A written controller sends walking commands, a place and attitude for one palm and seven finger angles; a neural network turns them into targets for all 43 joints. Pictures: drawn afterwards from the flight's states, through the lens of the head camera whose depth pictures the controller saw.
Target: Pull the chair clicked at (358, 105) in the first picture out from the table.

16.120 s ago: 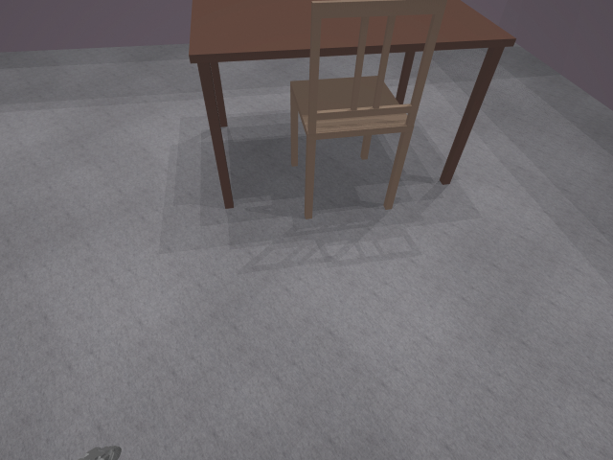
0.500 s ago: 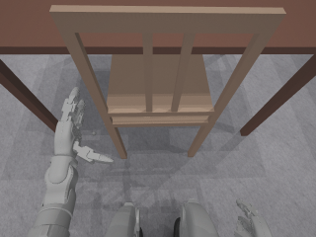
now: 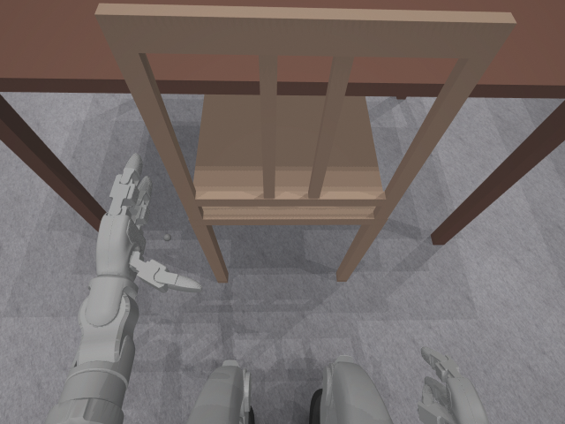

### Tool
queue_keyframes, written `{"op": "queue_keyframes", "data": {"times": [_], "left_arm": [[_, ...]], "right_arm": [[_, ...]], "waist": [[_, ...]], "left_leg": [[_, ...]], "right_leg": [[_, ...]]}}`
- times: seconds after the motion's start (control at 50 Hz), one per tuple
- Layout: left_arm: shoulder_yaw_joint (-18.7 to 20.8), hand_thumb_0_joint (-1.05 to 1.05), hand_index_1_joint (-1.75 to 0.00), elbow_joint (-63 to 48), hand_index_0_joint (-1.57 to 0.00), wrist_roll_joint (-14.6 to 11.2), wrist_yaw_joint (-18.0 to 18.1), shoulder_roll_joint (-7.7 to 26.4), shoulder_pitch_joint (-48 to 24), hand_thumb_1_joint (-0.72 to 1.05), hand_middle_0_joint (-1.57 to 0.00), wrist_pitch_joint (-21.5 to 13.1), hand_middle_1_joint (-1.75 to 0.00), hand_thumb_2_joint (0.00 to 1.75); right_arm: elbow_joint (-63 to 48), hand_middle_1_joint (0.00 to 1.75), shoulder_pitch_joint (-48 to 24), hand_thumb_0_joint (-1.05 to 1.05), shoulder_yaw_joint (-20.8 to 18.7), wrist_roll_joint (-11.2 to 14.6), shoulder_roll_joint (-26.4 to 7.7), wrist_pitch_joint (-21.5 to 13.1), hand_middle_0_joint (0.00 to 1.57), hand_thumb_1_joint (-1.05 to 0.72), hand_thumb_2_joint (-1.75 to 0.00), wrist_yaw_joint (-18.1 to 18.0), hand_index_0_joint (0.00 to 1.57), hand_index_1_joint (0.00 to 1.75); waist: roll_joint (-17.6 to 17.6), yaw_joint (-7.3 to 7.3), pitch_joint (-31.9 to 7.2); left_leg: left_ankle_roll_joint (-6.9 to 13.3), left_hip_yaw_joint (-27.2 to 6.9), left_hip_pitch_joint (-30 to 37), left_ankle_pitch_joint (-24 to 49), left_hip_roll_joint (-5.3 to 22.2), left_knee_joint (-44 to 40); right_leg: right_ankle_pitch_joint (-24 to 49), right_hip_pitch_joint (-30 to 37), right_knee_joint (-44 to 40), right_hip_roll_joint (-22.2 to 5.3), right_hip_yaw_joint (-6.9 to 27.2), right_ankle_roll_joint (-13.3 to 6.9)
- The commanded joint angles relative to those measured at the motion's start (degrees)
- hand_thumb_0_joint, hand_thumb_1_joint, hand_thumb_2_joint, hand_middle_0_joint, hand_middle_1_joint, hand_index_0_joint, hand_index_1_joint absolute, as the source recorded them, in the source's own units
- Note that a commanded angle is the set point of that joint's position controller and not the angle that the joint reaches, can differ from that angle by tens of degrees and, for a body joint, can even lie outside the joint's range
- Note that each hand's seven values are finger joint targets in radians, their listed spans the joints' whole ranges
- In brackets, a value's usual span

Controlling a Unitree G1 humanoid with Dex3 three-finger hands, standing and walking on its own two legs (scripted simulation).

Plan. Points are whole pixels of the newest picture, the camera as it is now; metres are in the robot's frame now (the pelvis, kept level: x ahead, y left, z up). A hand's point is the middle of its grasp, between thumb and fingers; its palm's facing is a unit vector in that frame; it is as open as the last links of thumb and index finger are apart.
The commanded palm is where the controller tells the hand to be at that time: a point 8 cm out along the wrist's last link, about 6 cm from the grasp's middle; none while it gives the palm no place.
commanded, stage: push the fingers through the gap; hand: left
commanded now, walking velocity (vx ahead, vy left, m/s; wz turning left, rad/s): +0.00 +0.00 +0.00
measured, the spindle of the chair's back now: (268, 141) +0.51 +0.04 +0.04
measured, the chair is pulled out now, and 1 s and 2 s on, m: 0.00 0.00 0.00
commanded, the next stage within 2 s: hook a spindle and tug to test in 1.62 s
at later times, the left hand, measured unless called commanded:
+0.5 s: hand (172, 208) +0.40 +0.17 +0.02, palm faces +0.03 -1.00 -0.04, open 16.9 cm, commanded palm +0.38 +0.22 +0.02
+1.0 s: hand (174, 181) +0.45 +0.18 +0.02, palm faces +0.05 -1.00 -0.04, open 16.9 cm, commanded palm +0.43 +0.22 +0.02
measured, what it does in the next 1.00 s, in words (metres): stands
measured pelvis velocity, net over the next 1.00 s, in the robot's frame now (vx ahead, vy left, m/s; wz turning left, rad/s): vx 0.00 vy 0.01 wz -0.02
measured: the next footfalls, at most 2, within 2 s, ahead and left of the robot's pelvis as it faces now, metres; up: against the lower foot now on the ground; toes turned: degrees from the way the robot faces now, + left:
none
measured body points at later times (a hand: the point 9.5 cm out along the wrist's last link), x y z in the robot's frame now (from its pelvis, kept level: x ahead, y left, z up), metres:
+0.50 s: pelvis +0.00 +0.01 +0.00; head +0.13 +0.01 +0.43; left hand +0.40 +0.22 +0.02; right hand +0.11 -0.25 -0.12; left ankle +0.01 +0.10 -0.63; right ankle +0.05 -0.12 -0.63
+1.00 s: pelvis +0.00 +0.01 -0.01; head +0.14 +0.02 +0.42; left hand +0.44 +0.23 +0.02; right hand +0.08 -0.26 -0.12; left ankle +0.01 +0.10 -0.63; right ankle +0.05 -0.12 -0.63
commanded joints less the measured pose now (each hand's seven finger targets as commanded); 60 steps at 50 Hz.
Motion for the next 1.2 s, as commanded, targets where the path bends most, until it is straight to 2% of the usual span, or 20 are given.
{"op": "queue_keyframes", "data": {"times": [0.0, 0.1, 0.12, 0.16, 0.28, 0.38, 0.4, 0.46, 0.56, 0.58, 0.62, 0.76, 0.8, 0.84, 0.88, 0.94, 0.98, 1.0, 1.02, 1.18], "left_arm": [[1.00, 0.00, -0.08, -10.55, -0.06, -0.50, -0.73, 6.32, -10.95, -0.50, -0.06, -3.64, -0.08, 0.30], [0.87, 0.00, -0.08, -11.06, -0.06, 0.35, 0.38, 7.01, -17.62, -0.50, -0.06, -4.31, -0.08, 0.30], [0.92, 0.00, -0.08, -9.59, -0.06, 0.47, 0.64, 6.91, -18.93, -0.50, -0.06, -4.24, -0.08, 0.30], [2.37, 0.00, -0.08, -8.27, -0.06, 0.95, 1.07, 8.65, -20.78, -0.50, -0.06, -4.34, -0.08, 0.30], [5.36, 0.00, -0.08, -3.24, -0.06, 1.00, 0.99, 10.63, -21.52, -0.50, -0.06, -3.53, -0.08, 0.30], [4.60, 0.00, -0.08, -4.01, -0.06, 0.93, 0.08, 10.35, -24.20, -0.50, -0.06, -3.90, -0.08, 0.30], [3.89, 0.00, -0.08, -2.75, -0.06, 0.77, 0.01, 9.13, -23.59, -0.50, -0.06, -3.67, -0.08, 0.30], [5.08, 0.00, -0.08, -0.03, -0.06, 0.83, 0.42, 10.42, -26.34, -0.50, -0.06, -3.93, -0.08, 0.30], [5.53, 0.00, -0.08, -0.98, -0.06, 1.47, 0.75, 11.34, -29.03, -0.50, -0.06, -5.24, -0.08, 0.30], [6.51, 0.00, -0.08, -0.17, -0.06, 1.50, 0.86, 12.26, -28.73, -0.50, -0.06, -5.33, -0.08, 0.30], [5.49, 0.00, -0.08, 2.84, -0.06, 1.98, 0.93, 11.38, -31.58, -0.50, -0.06, -5.34, -0.08, 0.30], [7.38, 0.00, -0.08, 6.06, -0.06, 2.50, 0.70, 13.96, -35.46, -0.50, -0.06, -6.02, -0.08, 0.30], [6.54, 0.00, -0.08, 8.45, -0.06, 2.65, 0.57, 12.88, -37.91, -0.50, -0.06, -5.79, -0.08, 0.30], [8.70, 0.00, -0.08, 10.34, -0.06, 2.94, 0.62, 15.51, -38.40, -0.50, -0.06, -5.95, -0.08, 0.30], [8.35, 0.00, -0.08, 11.57, -0.06, 3.17, 0.38, 15.34, -41.64, -0.50, -0.06, -6.15, -0.08, 0.30], [10.02, 0.00, -0.08, 13.96, -0.06, 3.40, 0.20, 17.27, -43.65, -0.50, -0.06, -6.45, -0.08, 0.30], [10.31, 0.00, -0.08, 13.39, -0.06, 3.79, -0.02, 18.24, -45.89, -0.50, -0.06, -7.15, -0.08, 0.30], [9.01, 0.00, -0.08, 13.72, -0.06, 3.72, -0.29, 16.49, -45.91, -0.50, -0.06, -7.11, -0.08, 0.30], [9.61, 0.00, -0.08, 13.72, -0.06, 3.57, -0.34, 17.05, -45.98, -0.50, -0.06, -7.16, -0.08, 0.30], [10.33, 0.00, -0.08, 17.16, -0.06, 4.34, 0.05, 18.12, -48.82, -0.50, -0.06, -6.66, -0.08, 0.30]], "right_arm": [[-6.12, 0.30, 2.43, 0.00, -3.21, 0.39, -8.30, -2.33, 0.20, -0.90, -0.90, -0.38, 0.20, 0.30], [-5.11, 0.30, 3.02, 0.00, -3.29, 0.07, -8.48, -2.52, 0.20, -0.90, -0.90, -0.71, 0.20, 0.30], [-4.69, 0.30, 3.38, 0.00, -3.26, 0.03, -8.57, -2.50, 0.20, -0.90, -0.90, -0.73, 0.20, 0.30], [-4.57, 0.30, 3.53, 0.00, -3.24, -0.02, -8.81, -2.43, 0.20, -0.90, -0.90, -0.82, 0.20, 0.30], [-4.41, 0.30, 4.64, 0.00, -3.12, -0.08, -8.76, -1.68, 0.20, -0.90, -0.90, -0.60, 0.20, 0.30], [-4.59, 0.30, 5.48, 0.00, -3.24, -0.15, -8.76, -1.40, 0.20, -0.90, -0.90, -0.19, 0.20, 0.30], [-4.27, 0.30, 5.76, 0.00, -3.31, -0.14, -8.64, -1.27, 0.20, -0.90, -0.90, -0.05, 0.20, 0.30], [-3.52, 0.30, 6.54, 0.00, -3.33, -0.13, -9.09, -1.11, 0.20, -0.90, -0.90, -0.12, 0.20, 0.30], [-3.12, 0.30, 7.42, 0.00, -3.50, -0.54, -9.09, -0.79, 0.20, -0.90, -0.90, 0.16, 0.20, 0.30], [-2.83, 0.30, 7.61, 0.00, -3.58, -0.59, -9.14, -0.62, 0.20, -0.90, -0.90, 0.26, 0.20, 0.30], [-2.22, 0.30, 7.60, 0.00, -3.40, -0.56, -9.15, -0.32, 0.20, -0.90, -0.90, 0.29, 0.20, 0.30], [-2.02, 0.30, 8.88, 0.00, -3.30, -0.88, -9.51, 0.39, 0.20, -0.90, -0.90, 0.39, 0.20, 0.30], [-1.32, 0.30, 8.99, 0.00, -3.24, -0.92, -9.53, 0.68, 0.20, -0.90, -0.90, 0.56, 0.20, 0.30], [-1.24, 0.30, 9.52, 0.00, -3.25, -0.99, -9.89, 1.08, 0.20, -0.90, -0.90, 0.49, 0.20, 0.30], [-0.97, 0.30, 9.75, 0.00, -3.10, -1.11, -9.82, 1.23, 0.20, -0.90, -0.90, 0.54, 0.20, 0.30], [-0.75, 0.30, 10.44, 0.00, -3.08, -1.33, -10.01, 1.75, 0.20, -0.90, -0.90, 0.54, 0.20, 0.30], [-0.61, 0.30, 10.90, 0.00, -3.02, -1.57, -10.05, 1.95, 0.20, -0.90, -0.90, 0.55, 0.20, 0.30], [-0.53, 0.30, 11.01, 0.00, -3.07, -1.59, -9.94, 2.08, 0.20, -0.90, -0.90, 0.72, 0.20, 0.30], [-0.50, 0.30, 11.22, 0.00, -3.20, -1.65, -10.05, 2.25, 0.20, -0.90, -0.90, 0.85, 0.20, 0.30], [-0.11, 0.30, 12.47, 0.00, -3.11, -1.88, -10.22, 4.00, 0.20, -0.90, -0.90, 1.29, 0.20, 0.30]], "waist": [[0.71, -1.11, -21.77], [2.76, -1.86, -22.93], [1.18, -2.19, -22.21], [2.29, -2.06, -22.36], [0.57, -1.53, -25.22], [3.69, -1.46, -26.86], [3.08, -1.89, -26.23], [0.50, -2.78, -24.02], [3.70, -2.57, -26.74], [3.40, -2.40, -26.80], [1.90, -3.48, -24.14], [4.12, -3.44, -26.88], [3.33, -4.31, -25.25], [1.74, -4.05, -25.63], [3.90, -4.59, -25.47], [2.58, -4.90, -26.22], [5.14, -4.93, -28.09], [4.98, -5.24, -28.88], [5.18, -5.07, -29.27], [5.27, -5.96, -28.33]], "left_leg": [[-0.99, -3.01, 10.68, 17.63, -0.97, -10.88], [-1.16, -3.54, 12.36, 17.46, -0.89, -10.45], [-1.18, -3.85, 11.83, 16.83, -0.86, -10.50], [-1.06, -3.70, 11.20, 16.40, -1.01, -10.26], [-1.02, -3.03, 10.27, 18.64, -1.17, -10.21], [-1.41, -3.30, 12.54, 21.31, -0.90, -10.53], [-1.42, -3.25, 13.11, 21.61, -0.77, -10.48], [-1.16, -3.49, 10.76, 19.31, -0.75, -10.44], [-1.53, -3.53, 13.73, 23.06, -0.70, -10.23], [-1.63, -3.48, 13.30, 22.60, -0.70, -10.14], [-1.44, -3.65, 11.36, 19.59, -0.65, -10.35], [-1.52, -3.93, 12.82, 21.31, -0.76, -10.14], [-1.39, -3.92, 11.72, 19.84, -0.75, -9.87], [-1.22, -3.93, 10.60, 19.02, -0.78, -9.91], [-1.18, -3.88, 10.83, 18.62, -0.81, -9.63], [-0.88, -3.77, 9.53, 18.54, -0.94, -8.97], [-1.15, -4.14, 11.56, 20.77, -0.78, -8.79], [-1.28, -4.38, 12.87, 22.01, -0.67, -8.74], [-1.40, -4.39, 13.18, 22.47, -0.58, -8.65], [-1.29, -4.56, 12.39, 22.69, -0.45, -8.61]], "right_leg": [[13.12, 17.04, -8.14, 2.24, 3.34, -0.59], [11.58, 14.54, -7.70, 2.16, 3.19, -0.66], [10.89, 14.10, -7.73, 2.24, 2.94, -0.61], [10.45, 13.92, -7.64, 2.33, 3.17, -0.78], [13.96, 17.53, -7.52, 2.41, 3.62, -0.63], [15.27, 16.83, -7.02, 2.45, 3.42, -0.79], [15.34, 16.12, -7.39, 2.59, 3.28, -0.73], [13.62, 15.50, -7.60, 2.80, 3.19, -0.59], [15.66, 15.20, -7.14, 2.86, 3.16, -0.83], [15.52, 15.47, -7.20, 2.77, 3.33, -0.73], [13.20, 14.24, -7.46, 2.83, 3.19, -0.62], [13.94, 14.25, -7.11, 3.09, 3.17, -0.89], [13.01, 13.26, -7.40, 3.08, 3.17, -0.73], [12.73, 14.18, -7.48, 3.15, 3.43, -0.73], [12.12, 12.74, -7.35, 3.12, 3.31, -0.74], [12.61, 13.63, -7.28, 3.24, 3.72, -0.61], [13.78, 12.90, -6.64, 3.25, 3.49, -0.73], [14.29, 12.32, -6.59, 3.35, 3.24, -0.69], [14.46, 12.39, -6.59, 3.40, 3.18, -0.70], [14.43, 11.42, -6.68, 3.62, 2.99, -0.55]]}}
